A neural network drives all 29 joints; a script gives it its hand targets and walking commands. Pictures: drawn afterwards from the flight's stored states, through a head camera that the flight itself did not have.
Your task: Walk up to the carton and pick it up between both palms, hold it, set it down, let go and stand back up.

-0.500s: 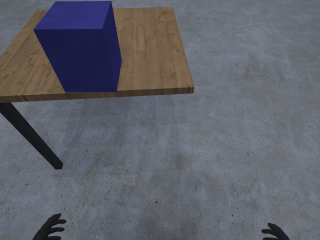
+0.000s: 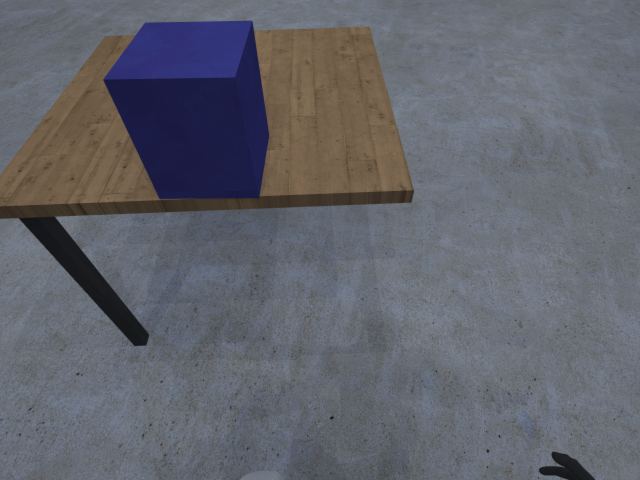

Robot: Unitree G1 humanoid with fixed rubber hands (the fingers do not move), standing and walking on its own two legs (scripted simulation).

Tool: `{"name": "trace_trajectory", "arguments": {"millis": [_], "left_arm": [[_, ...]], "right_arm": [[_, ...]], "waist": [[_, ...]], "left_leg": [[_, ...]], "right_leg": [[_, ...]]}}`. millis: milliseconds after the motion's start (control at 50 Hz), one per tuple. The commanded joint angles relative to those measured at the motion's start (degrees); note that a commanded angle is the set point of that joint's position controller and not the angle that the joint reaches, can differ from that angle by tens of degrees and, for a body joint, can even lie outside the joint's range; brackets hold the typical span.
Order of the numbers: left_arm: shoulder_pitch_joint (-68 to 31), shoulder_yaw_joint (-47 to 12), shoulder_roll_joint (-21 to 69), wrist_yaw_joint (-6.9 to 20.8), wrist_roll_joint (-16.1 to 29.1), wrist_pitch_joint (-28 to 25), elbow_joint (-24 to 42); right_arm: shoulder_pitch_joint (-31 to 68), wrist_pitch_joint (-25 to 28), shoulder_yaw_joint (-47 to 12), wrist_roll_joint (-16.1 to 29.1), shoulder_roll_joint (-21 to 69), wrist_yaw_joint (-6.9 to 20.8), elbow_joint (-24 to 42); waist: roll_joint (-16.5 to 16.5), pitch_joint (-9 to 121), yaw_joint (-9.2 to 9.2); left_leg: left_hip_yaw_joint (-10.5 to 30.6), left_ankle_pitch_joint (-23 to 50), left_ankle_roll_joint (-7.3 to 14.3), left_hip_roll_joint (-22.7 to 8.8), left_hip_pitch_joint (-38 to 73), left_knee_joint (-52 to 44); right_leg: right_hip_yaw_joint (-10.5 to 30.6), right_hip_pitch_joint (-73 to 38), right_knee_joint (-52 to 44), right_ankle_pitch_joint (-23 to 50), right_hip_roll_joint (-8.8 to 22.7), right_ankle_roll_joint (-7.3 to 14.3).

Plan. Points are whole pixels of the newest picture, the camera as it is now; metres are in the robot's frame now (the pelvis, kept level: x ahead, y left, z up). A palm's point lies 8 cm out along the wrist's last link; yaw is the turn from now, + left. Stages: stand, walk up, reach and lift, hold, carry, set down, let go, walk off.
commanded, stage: walk up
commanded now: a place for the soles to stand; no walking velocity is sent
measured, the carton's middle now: (204, 113) +0.72 +0.24 +0.06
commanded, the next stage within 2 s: none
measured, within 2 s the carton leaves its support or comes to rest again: neither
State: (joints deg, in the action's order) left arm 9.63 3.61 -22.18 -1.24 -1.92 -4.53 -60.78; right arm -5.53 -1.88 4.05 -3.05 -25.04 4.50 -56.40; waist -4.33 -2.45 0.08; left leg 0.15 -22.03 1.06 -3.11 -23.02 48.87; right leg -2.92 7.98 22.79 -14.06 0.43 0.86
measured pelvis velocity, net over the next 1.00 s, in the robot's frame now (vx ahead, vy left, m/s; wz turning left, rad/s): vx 0.27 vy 0.26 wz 0.06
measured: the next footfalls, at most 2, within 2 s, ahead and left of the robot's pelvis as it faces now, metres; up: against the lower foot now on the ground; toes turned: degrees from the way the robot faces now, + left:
left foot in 0.20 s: +0.17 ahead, +0.23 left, +0.00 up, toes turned +8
right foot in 0.58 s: +0.30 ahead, +0.05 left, +0.00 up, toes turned -5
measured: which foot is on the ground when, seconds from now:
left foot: up 0.00-0.18, down 0.20-0.60, up 0.62-0.92, down 0.94-1.00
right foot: down 0.00-0.22, up 0.24-0.56, down 0.58-0.98, up 1.00-1.00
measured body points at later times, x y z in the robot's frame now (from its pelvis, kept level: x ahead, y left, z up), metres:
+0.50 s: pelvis +0.13 +0.14 -0.01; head +0.16 +0.13 +0.44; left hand +0.25 +0.47 -0.11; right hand +0.15 -0.19 -0.13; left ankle +0.13 +0.22 -0.74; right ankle +0.20 +0.04 -0.71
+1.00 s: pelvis +0.27 +0.26 -0.04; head +0.29 +0.26 +0.41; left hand +0.30 +0.63 -0.13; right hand +0.41 -0.07 -0.13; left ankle +0.35 +0.41 -0.74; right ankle +0.26 +0.06 -0.73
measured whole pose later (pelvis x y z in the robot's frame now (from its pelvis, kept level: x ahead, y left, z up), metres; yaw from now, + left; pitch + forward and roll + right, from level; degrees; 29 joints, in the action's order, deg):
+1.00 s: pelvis +0.27 +0.26 -0.04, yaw +4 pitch -3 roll +1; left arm 17.1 5.0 -28.8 -0.4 -1.2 -3.6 -50.1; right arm -14.2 1.5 6.0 -0.5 -27.4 3.4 -45.9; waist 0.6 -4.8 2.6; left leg -3.2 -15.9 -1.0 -2.9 -26.4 45.7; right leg -1.0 17.9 50.1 -28.1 12.8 0.5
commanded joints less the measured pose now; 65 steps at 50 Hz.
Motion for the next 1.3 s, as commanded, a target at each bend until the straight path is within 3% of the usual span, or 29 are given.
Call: {"name": "trace_trajectory", "arguments": {"millis": [0, 40, 100, 140, 160, 180, 200, 220, 260, 300, 440, 480, 520, 540, 560, 580, 600, 680, 720, 820, 860, 900, 920, 940, 960, 980, 1060, 1200, 1280], "left_arm": [[-0.66, 4.91, -18.37, -0.81, 0.31, -2.05, 6.48], [-1.29, 5.10, -19.46, -0.61, 0.29, -2.16, 7.52], [-5.19, 5.12, -20.68, -0.21, -0.18, -1.75, 8.74], [-2.57, 3.85, -17.90, -0.13, -0.12, -0.99, 8.96], [0.41, 2.82, -14.61, -0.01, 0.00, -0.76, 9.35], [0.83, 1.66, -9.93, -0.14, 0.75, -0.95, 10.34], [1.05, 2.03, -13.51, -0.68, 1.70, -0.56, 11.20], [0.53, 2.68, -17.26, -0.72, 0.80, -0.40, 10.93], [0.95, 2.75, -18.40, -0.70, 1.69, -0.85, 9.94], [6.45, 2.74, -16.86, -0.05, 2.05, -1.04, 8.08], [3.05, 2.70, -13.59, 0.38, 0.92, -1.70, 11.76], [4.68, 2.87, -12.44, 0.01, 1.09, -2.35, 11.75], [11.96, 4.23, -14.35, -0.81, 1.00, -2.72, 9.78], [15.61, 5.69, -17.34, -1.51, 0.64, -2.78, 9.32], [16.85, 6.93, -20.51, -2.09, 0.07, -2.54, 10.04], [12.73, 7.32, -22.83, -2.49, 0.48, -2.19, 11.99], [8.97, 7.46, -22.59, -2.47, 1.15, -2.11, 13.12], [7.33, 5.53, -17.81, -1.59, 1.23, -2.67, 14.00], [7.11, 5.62, -18.95, -1.18, 1.31, -2.96, 14.04], [0.20, 5.35, -20.64, 0.29, 0.41, -2.75, 16.90], [-1.04, 4.09, -18.50, 0.90, 0.44, -1.55, 16.82], [2.41, 2.34, -14.19, 1.02, 0.39, 0.07, 16.28], [3.85, 1.00, -10.60, 0.99, 1.18, 0.39, 16.55], [4.91, 1.01, -9.74, 0.53, 1.95, 0.78, 16.85], [6.07, 2.02, -16.10, -0.05, 1.45, 1.44, 15.69], [6.47, 2.63, -18.20, -0.14, 1.23, 1.58, 14.32], [8.43, 1.85, -14.39, 0.03, 2.19, 2.42, 11.22], [1.42, 3.31, -13.21, 1.20, 0.50, 5.52, 15.06], [-0.10, 3.76, -12.15, 2.12, 0.53, 6.50, 16.25]], "right_arm": [[2.52, 0.66, 3.49, 0.33, -9.91, 1.76, 7.47], [2.86, 0.93, 3.80, 0.73, -10.16, 2.27, 8.19], [-5.38, 1.00, 5.05, 1.28, -10.92, 2.78, 6.97], [-13.73, 1.00, 6.19, 1.12, -12.83, 2.00, 4.39], [-18.82, 1.14, 7.26, 0.81, -16.09, 1.26, 3.33], [-22.36, 1.56, 8.12, 0.00, -21.00, 0.32, 4.21], [-15.54, 2.01, 7.49, 1.21, -21.30, 0.33, 6.92], [-10.17, 1.83, 7.09, 2.01, -21.44, 0.52, 8.31], [-7.60, 2.66, 6.32, 1.65, -18.36, -0.23, 10.49], [-8.40, 3.49, 5.19, 2.30, -15.49, -0.94, 10.94], [-11.33, 3.95, 3.95, 1.54, -12.15, -0.41, 14.89], [-10.54, 3.69, 3.41, 2.00, -11.21, -0.23, 16.22], [-9.03, 3.36, 2.25, 2.12, -7.84, -0.13, 18.36], [-9.39, 3.50, 1.56, 2.33, -5.55, -0.11, 19.24], [-11.56, 3.23, 1.32, 2.23, -4.38, -0.11, 19.87], [-13.30, 1.95, 2.76, 1.62, -9.97, -0.67, 18.46], [-14.12, 1.22, 3.67, 1.47, -13.14, -0.88, 17.34], [-14.32, 2.07, 4.08, 1.70, -12.40, -0.68, 16.15], [-13.40, 1.97, 3.76, 1.79, -10.85, 0.05, 16.58], [-13.44, 2.47, 3.91, 2.71, -10.43, 0.92, 14.81], [-15.59, 3.21, 4.30, 2.96, -10.29, -0.24, 11.93], [-19.12, 4.01, 4.80, 2.82, -11.61, -1.89, 9.76], [-20.66, 4.40, 5.30, 2.28, -15.18, -2.60, 10.50], [-18.15, 5.24, 5.68, 1.79, -19.61, -3.41, 11.88], [-13.88, 5.32, 5.46, 2.92, -21.14, -3.47, 12.37], [-10.69, 5.21, 5.20, 2.77, -19.88, -3.64, 12.48], [-11.36, 6.83, 3.30, 3.28, -15.79, -5.39, 11.44], [-15.11, 7.38, 2.88, 2.98, -15.43, -8.31, 11.47], [-13.54, 7.27, 3.24, 2.51, -16.50, -9.24, 12.17]], "waist": [[10.10, -2.97, 0.79], [13.43, -4.31, 0.16], [16.05, -2.14, -4.64], [8.23, 2.50, -7.79], [-3.11, 5.39, -10.67], [-17.43, 4.00, -12.66], [-12.25, 2.46, -8.65], [-8.96, -2.07, -6.10], [-3.48, -5.16, -3.64], [-2.79, -1.70, -1.73], [-4.26, -1.30, -3.18], [-3.09, 0.11, -1.68], [2.64, 3.86, 2.71], [9.23, 5.78, 5.54], [16.87, 7.60, 5.47], [12.01, 7.10, 4.17], [8.45, 3.62, 2.37], [7.54, -2.22, 0.22], [9.55, -2.85, 0.39], [19.20, -4.33, -1.04], [15.72, -1.50, -2.71], [6.61, 3.46, -4.46], [-6.25, 3.86, -5.65], [-11.99, 2.48, -4.16], [-7.54, 4.66, -3.49], [-5.21, 2.46, -1.60], [-4.60, 3.19, -0.65], [-5.03, 6.88, -2.01], [-4.67, 6.62, -1.41]], "left_leg": [[4.44, -0.07, -1.71, -5.40, -12.45, -0.64], [2.85, 2.47, -1.22, -6.35, -4.72, -5.21], [-4.92, 9.00, -0.25, -2.91, 10.87, -9.57], [-6.98, 6.03, 0.08, 1.40, 23.44, -10.37], [-3.59, -1.46, 1.49, 1.22, 29.99, -15.75], [17.87, -13.95, 5.95, -9.98, 28.05, -28.71], [37.43, -26.22, 12.11, -18.88, 19.83, -41.45], [41.82, -31.32, 15.58, -21.68, 11.35, -42.74], [30.54, -18.16, 13.24, -17.42, 8.30, -37.64], [16.98, -2.45, 9.44, -11.78, 9.71, -33.02], [11.25, 10.75, 14.51, -12.68, 10.41, -31.10], [7.04, 20.04, 12.89, -11.10, 7.31, -25.84], [1.59, 20.43, 8.37, -6.52, -0.27, -14.07], [-1.97, 20.29, 4.52, -1.32, -6.56, -2.43], [-2.22, -5.47, 0.03, 4.52, -17.68, 8.83], [3.96, -8.53, -0.62, 1.55, -20.04, 16.99], [7.71, -7.47, 0.02, -1.31, -19.46, 19.54], [9.36, -3.51, -0.23, -2.00, -14.71, 14.02], [6.98, -1.19, -0.86, -2.25, -11.07, 10.15], [-2.51, 5.59, -1.34, -2.28, 1.48, -4.39], [-7.16, 11.94, -1.16, 0.81, 12.14, -7.01], [-5.93, 9.83, -0.66, 3.58, 21.11, -10.28], [7.38, -0.50, 2.07, -3.60, 19.36, -21.39], [32.37, -3.53, 8.32, -16.97, 12.47, -32.74], [38.25, -6.41, 13.62, -21.38, 8.89, -33.51], [36.68, -5.59, 14.63, -20.31, 7.00, -30.70], [17.11, 27.50, 9.32, -13.62, 8.20, -20.98], [16.12, 45.47, 12.50, -16.88, 15.37, -16.88], [15.14, 43.16, 13.35, -18.05, 10.62, -16.34]], "right_leg": [[13.62, -4.86, -8.79, -4.99, 19.43, 11.39], [9.75, 3.61, -7.59, -1.98, 18.15, 10.59], [3.27, 13.77, -2.53, -6.51, 14.72, 7.80], [-0.80, 19.64, 12.36, -2.68, 10.98, 5.73], [-4.49, 23.63, 28.27, -0.50, 5.99, 4.38], [-2.01, 32.30, 42.64, -19.50, -2.69, 2.11], [2.53, 33.39, 46.59, -20.84, -2.50, 2.34], [4.19, 30.35, 48.45, -20.88, 1.45, 2.60], [5.58, 29.01, 46.00, -15.28, 5.74, 2.54], [4.55, 24.45, 40.35, -10.08, 6.30, 2.38], [0.16, 18.41, 19.61, -7.54, 4.61, 0.43], [-1.65, 9.68, 11.21, -2.72, 2.49, 1.19], [-0.49, -7.24, 4.33, 6.46, 1.06, 2.22], [8.24, -14.85, 0.53, 0.98, 6.57, 4.90], [27.95, -21.57, -2.26, -3.79, 20.11, 10.43], [39.62, -16.99, -7.38, -20.57, 27.49, 14.84], [40.14, -11.14, -7.55, -25.07, 28.93, 17.02], [18.55, 0.56, -3.76, -4.29, 21.03, 13.18], [13.66, 5.04, -2.28, 1.02, 18.47, 12.13], [4.19, 19.14, -1.86, -9.00, 16.09, 10.40], [1.41, 24.67, 5.46, -10.29, 13.93, 7.11], [-3.00, 28.61, 21.43, -10.75, 9.53, 4.68], [-6.26, 29.57, 33.33, -11.60, 5.13, 2.57], [-2.20, 31.64, 41.34, -20.12, 1.33, 0.75], [3.32, 26.31, 43.03, -22.27, 3.79, 0.69], [4.16, 25.93, 42.58, -21.27, 5.31, 0.75], [6.06, 23.28, 39.24, -14.35, 6.88, 1.61], [6.47, 23.88, 35.88, -13.26, 5.52, 0.58], [5.13, 21.25, 35.73, -14.41, 5.18, 0.53]]}}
